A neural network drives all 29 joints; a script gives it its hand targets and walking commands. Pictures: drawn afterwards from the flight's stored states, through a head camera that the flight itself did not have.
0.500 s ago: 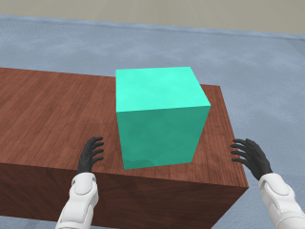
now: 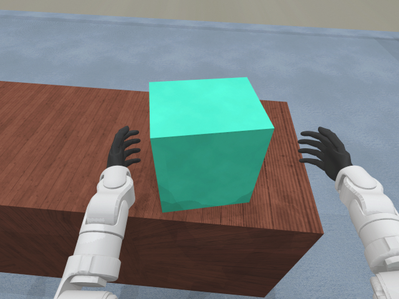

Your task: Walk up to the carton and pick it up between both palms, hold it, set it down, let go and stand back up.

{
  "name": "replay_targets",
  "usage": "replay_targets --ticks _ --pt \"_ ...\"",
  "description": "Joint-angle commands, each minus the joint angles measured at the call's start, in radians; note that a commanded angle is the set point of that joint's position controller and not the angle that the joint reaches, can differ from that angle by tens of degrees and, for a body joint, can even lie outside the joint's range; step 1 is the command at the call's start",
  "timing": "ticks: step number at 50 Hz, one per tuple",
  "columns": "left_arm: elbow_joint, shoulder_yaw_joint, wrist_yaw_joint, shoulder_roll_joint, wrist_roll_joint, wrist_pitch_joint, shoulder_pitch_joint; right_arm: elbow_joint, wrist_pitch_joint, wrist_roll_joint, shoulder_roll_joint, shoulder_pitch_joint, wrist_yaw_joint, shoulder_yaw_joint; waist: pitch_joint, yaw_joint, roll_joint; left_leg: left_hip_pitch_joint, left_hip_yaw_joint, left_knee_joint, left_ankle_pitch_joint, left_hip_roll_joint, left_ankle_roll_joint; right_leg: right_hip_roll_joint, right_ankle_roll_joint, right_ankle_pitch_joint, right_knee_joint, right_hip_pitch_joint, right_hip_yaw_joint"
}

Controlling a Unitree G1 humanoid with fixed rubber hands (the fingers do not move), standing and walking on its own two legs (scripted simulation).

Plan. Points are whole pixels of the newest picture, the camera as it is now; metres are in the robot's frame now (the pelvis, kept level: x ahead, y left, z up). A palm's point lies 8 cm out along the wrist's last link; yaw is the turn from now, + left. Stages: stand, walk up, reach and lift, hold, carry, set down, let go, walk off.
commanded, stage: reach and lift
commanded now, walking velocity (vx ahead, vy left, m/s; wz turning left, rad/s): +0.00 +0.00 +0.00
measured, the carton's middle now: (203, 147) +0.49 +0.01 +0.03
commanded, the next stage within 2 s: none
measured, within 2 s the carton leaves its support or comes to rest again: neither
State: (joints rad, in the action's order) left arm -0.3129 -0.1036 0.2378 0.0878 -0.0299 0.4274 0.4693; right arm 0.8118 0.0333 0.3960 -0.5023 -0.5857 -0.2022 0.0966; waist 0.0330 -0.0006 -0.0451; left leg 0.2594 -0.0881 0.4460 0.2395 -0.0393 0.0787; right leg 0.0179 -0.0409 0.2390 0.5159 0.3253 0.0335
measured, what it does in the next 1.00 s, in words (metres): stands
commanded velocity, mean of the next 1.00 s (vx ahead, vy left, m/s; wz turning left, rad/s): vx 0.00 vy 0.00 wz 0.00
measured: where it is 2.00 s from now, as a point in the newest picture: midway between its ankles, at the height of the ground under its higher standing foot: outside the picture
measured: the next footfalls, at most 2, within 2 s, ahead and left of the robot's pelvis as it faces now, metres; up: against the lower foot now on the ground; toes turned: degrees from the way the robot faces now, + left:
none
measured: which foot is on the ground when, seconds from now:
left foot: down 0.00-1.00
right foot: down 0.00-1.00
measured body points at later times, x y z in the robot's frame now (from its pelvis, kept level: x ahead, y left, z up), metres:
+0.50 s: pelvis -0.01 +0.00 +0.00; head +0.01 +0.00 +0.45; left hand +0.41 +0.20 +0.16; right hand +0.44 -0.23 +0.17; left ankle +0.00 +0.18 -0.74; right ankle +0.02 -0.09 -0.74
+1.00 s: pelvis +0.00 +0.00 +0.00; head +0.04 +0.00 +0.45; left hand +0.45 +0.21 +0.21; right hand +0.49 -0.21 +0.22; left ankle +0.00 +0.18 -0.74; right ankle +0.02 -0.09 -0.74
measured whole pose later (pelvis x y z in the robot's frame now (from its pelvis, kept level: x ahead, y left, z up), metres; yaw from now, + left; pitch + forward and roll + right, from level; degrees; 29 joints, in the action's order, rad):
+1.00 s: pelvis +0.00 +0.00 +0.00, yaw -1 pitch +11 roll +1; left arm -0.65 -0.10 0.24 0.26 -0.14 0.60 1.03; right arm 1.06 0.30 0.46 -0.56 -1.16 -0.17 0.14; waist 0.13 -0.07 -0.01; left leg 0.42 -0.08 0.43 0.21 -0.05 0.08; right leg 0.03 -0.04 0.19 0.47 0.48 0.03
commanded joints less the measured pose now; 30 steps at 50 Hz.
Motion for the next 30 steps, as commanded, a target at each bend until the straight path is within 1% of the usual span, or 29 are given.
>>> replay_targets --ticks 1,2,3,4,5,6,7,8,10,11,12,13,14,15,16,17,18,19,20,21,22,23,24,25,26,27,28,29,30 --pt "0.177 -0.066 -0.005 0.145 -0.088 0.026 0.449 -0.147 0.025 0.072 -0.334 -0.542 0.022 -0.087 0.448 -0.098 -0.033 0.064 0.171 -0.12 -0.226 0.07 -0.029 0.015 0.071 -0.552 -0.102 -0.397 -0.112" --pt "0.183 -0.07 -0.006 0.144 -0.091 0.025 0.429 -0.153 0.032 0.071 -0.329 -0.529 0.024 -0.081 0.467 -0.105 -0.023 0.072 0.175 -0.121 -0.236 0.072 -0.03 0.013 0.072 -0.575 -0.098 -0.413 -0.115" --pt "0.194 -0.069 -0.008 0.152 -0.099 0.028 0.443 -0.163 0.039 0.068 -0.338 -0.557 0.025 -0.09 0.47 -0.102 -0.043 0.073 0.173 -0.123 -0.242 0.071 -0.029 0.017 0.076 -0.578 -0.094 -0.414 -0.108" --pt "0.193 -0.074 -0.006 0.15 -0.092 0.037 0.461 -0.167 0.045 0.078 -0.316 -0.565 0.028 -0.078 0.466 -0.105 -0.018 0.066 0.178 -0.122 -0.254 0.074 -0.03 0.015 0.077 -0.608 -0.093 -0.418 -0.113" --pt "0.211 -0.068 -0.009 0.148 -0.104 0.038 0.465 -0.153 0.051 0.081 -0.326 -0.574 0.025 -0.081 0.487 -0.101 -0.02 0.057 0.173 -0.119 -0.289 0.07 -0.024 0.02 0.074 -0.633 -0.085 -0.419 -0.106" --pt "0.209 -0.066 -0.012 0.146 -0.103 0.051 0.449 -0.172 0.061 0.082 -0.328 -0.57 0.028 -0.067 0.506 -0.109 -0.024 0.048 0.169 -0.118 -0.307 0.066 -0.024 0.019 0.073 -0.659 -0.084 -0.438 -0.108" --pt "0.192 -0.067 -0.015 0.16 -0.103 0.057 0.507 -0.152 0.077 0.087 -0.334 -0.609 0.028 -0.068 0.49 -0.101 -0.016 0.048 0.166 -0.117 -0.292 0.069 -0.022 0.02 0.077 -0.646 -0.089 -0.422 -0.111" --pt "0.197 -0.066 -0.016 0.159 -0.102 0.069 0.471 -0.139 0.085 0.078 -0.339 -0.588 0.029 -0.069 0.483 -0.096 -0.026 0.042 0.163 -0.121 -0.297 0.067 -0.024 0.022 0.079 -0.644 -0.091 -0.423 -0.104" --pt "0.212 -0.054 -0.013 0.153 -0.112 0.083 0.523 -0.114 0.104 0.084 -0.344 -0.624 0.022 -0.082 0.474 -0.1 0.0 0.012 0.163 -0.121 -0.311 0.059 -0.015 0.035 0.07 -0.59 -0.1 -0.385 -0.09" --pt "0.181 -0.059 -0.013 0.155 -0.113 0.091 0.557 -0.108 0.112 0.089 -0.328 -0.655 0.022 -0.068 0.465 -0.112 -0.007 0.014 0.163 -0.116 -0.299 0.055 -0.02 0.031 0.065 -0.562 -0.106 -0.369 -0.093" --pt "0.201 -0.051 -0.011 0.168 -0.121 0.097 0.564 -0.111 0.121 0.09 -0.341 -0.656 0.018 -0.079 0.493 -0.102 0.009 -0.01 0.155 -0.112 -0.31 0.055 -0.018 0.035 0.065 -0.55 -0.107 -0.357 -0.091" --pt "0.194 -0.041 -0.008 0.164 -0.126 0.106 0.58 -0.098 0.126 0.087 -0.344 -0.672 0.017 -0.086 0.487 -0.104 0.014 -0.006 0.153 -0.113 -0.288 0.052 -0.015 0.037 0.06 -0.501 -0.116 -0.343 -0.085" --pt "0.147 -0.049 -0.007 0.179 -0.123 0.116 0.615 -0.071 0.14 0.084 -0.344 -0.694 0.017 -0.086 0.461 -0.112 0.0 0.014 0.15 -0.116 -0.255 0.05 -0.02 0.036 0.062 -0.458 -0.121 -0.324 -0.087" --pt "0.141 -0.048 -0.002 0.188 -0.128 0.12 0.659 -0.096 0.145 0.075 -0.342 -0.735 0.017 -0.09 0.472 -0.113 0.01 0.022 0.151 -0.12 -0.22 0.05 -0.019 0.033 0.062 -0.425 -0.123 -0.324 -0.092" --pt "0.112 -0.05 0.001 0.186 -0.134 0.124 0.659 -0.077 0.154 0.069 -0.331 -0.737 0.016 -0.084 0.451 -0.115 -0.014 0.041 0.152 -0.127 -0.206 0.047 -0.024 0.035 0.061 -0.402 -0.127 -0.316 -0.088" --pt "0.081 -0.051 0.002 0.203 -0.139 0.129 0.713 -0.072 0.162 0.07 -0.34 -0.796 0.014 -0.095 0.443 -0.116 -0.018 0.068 0.154 -0.126 -0.15 0.05 -0.029 0.03 0.065 -0.356 -0.127 -0.302 -0.092" --pt "0.059 -0.046 0.003 0.194 -0.144 0.13 0.71 -0.078 0.167 0.066 -0.321 -0.797 0.014 -0.097 0.467 -0.116 -0.016 0.074 0.154 -0.127 -0.137 0.05 -0.034 0.031 0.063 -0.342 -0.126 -0.3 -0.095" --pt "0.03 -0.042 0.008 0.208 -0.156 0.135 0.754 -0.081 0.173 0.069 -0.32 -0.843 0.012 -0.083 0.466 -0.129 -0.019 0.094 0.155 -0.131 -0.126 0.048 -0.033 0.029 0.065 -0.326 -0.121 -0.289 -0.093" --pt "0.0 -0.028 0.009 0.205 -0.167 0.14 0.734 -0.052 0.178 0.057 -0.342 -0.84 0.011 -0.105 0.471 -0.125 -0.021 0.109 0.154 -0.131 -0.114 0.045 -0.036 0.025 0.059 -0.307 -0.118 -0.28 -0.09" --pt "-0.011 -0.036 0.014 0.219 -0.163 0.134 0.766 -0.042 0.183 0.056 -0.335 -0.851 0.012 -0.1 0.506 -0.13 -0.029 0.106 0.156 -0.128 -0.119 0.045 -0.036 0.024 0.063 -0.319 -0.12 -0.288 -0.096" --pt "-0.039 -0.027 0.016 0.215 -0.17 0.137 0.781 -0.037 0.189 0.055 -0.34 -0.872 0.013 -0.099 0.504 -0.126 -0.019 0.097 0.154 -0.128 -0.136 0.044 -0.031 0.03 0.058 -0.319 -0.119 -0.281 -0.087" --pt "-0.051 -0.027 0.016 0.235 -0.175 0.139 0.826 -0.014 0.2 0.064 -0.341 -0.897 0.014 -0.099 0.508 -0.131 -0.004 0.105 0.15 -0.124 -0.123 0.045 -0.032 0.025 0.057 -0.305 -0.12 -0.277 -0.091" --pt "-0.073 -0.041 0.016 0.238 -0.176 0.138 0.821 -0.018 0.205 0.068 -0.319 -0.908 0.012 -0.066 0.509 -0.148 -0.028 0.112 0.155 -0.123 -0.122 0.047 -0.036 0.023 0.058 -0.317 -0.12 -0.298 -0.091" --pt "-0.081 -0.042 0.018 0.259 -0.178 0.138 0.875 -0.01 0.208 0.071 -0.331 -0.949 0.017 -0.074 0.529 -0.144 -0.034 0.134 0.155 -0.122 -0.115 0.046 -0.034 0.026 0.06 -0.307 -0.118 -0.3 -0.091" --pt "-0.093 -0.049 0.02 0.256 -0.174 0.142 0.851 0.001 0.214 0.068 -0.319 -0.933 0.017 -0.064 0.536 -0.152 -0.037 0.135 0.154 -0.124 -0.129 0.046 -0.041 0.025 0.062 -0.344 -0.11 -0.315 -0.094" --pt "-0.108 -0.046 0.019 0.259 -0.176 0.144 0.855 0.025 0.219 0.071 -0.34 -0.929 0.018 -0.071 0.559 -0.149 -0.023 0.124 0.153 -0.123 -0.164 0.041 -0.035 0.032 0.059 -0.385 -0.107 -0.316 -0.084" --pt "-0.116 -0.042 0.021 0.278 -0.177 0.145 0.91 0.042 0.223 0.085 -0.342 -0.967 0.022 -0.067 0.564 -0.149 -0.013 0.13 0.15 -0.113 -0.153 0.045 -0.03 0.03 0.062 -0.383 -0.107 -0.316 -0.09" --pt "-0.114 -0.04 0.021 0.265 -0.183 0.15 0.895 0.037 0.228 0.088 -0.325 -0.97 0.019 -0.052 0.563 -0.15 -0.013 0.121 0.149 -0.114 -0.175 0.048 -0.028 0.03 0.062 -0.408 -0.104 -0.319 -0.08" --pt "-0.124 -0.034 0.02 0.281 -0.185 0.148 0.933 0.048 0.231 0.094 -0.329 -1.0 0.022 -0.046 0.566 -0.15 -0.021 0.134 0.149 -0.113 -0.174 0.047 -0.028 0.029 0.069 -0.423 -0.1 -0.322 -0.08"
